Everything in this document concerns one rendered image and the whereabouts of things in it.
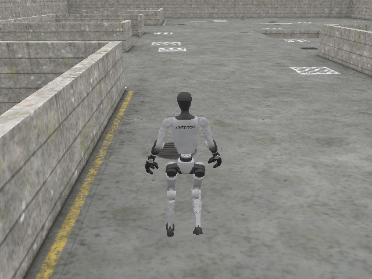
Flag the left robot forearm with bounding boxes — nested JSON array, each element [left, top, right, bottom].
[[147, 140, 160, 163]]

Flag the right robot shin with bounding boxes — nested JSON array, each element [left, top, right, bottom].
[[192, 189, 202, 228]]

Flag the left robot hand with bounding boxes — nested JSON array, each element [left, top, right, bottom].
[[145, 161, 158, 174]]

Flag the robot left upper arm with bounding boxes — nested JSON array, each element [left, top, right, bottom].
[[155, 117, 173, 150]]

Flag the robot right foot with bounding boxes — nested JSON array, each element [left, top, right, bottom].
[[193, 226, 203, 235]]

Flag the right robot hand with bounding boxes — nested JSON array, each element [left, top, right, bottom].
[[208, 157, 222, 168]]

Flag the robot right upper arm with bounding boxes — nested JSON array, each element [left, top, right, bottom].
[[197, 117, 215, 148]]

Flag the right robot forearm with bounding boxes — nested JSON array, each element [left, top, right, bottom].
[[209, 139, 220, 159]]

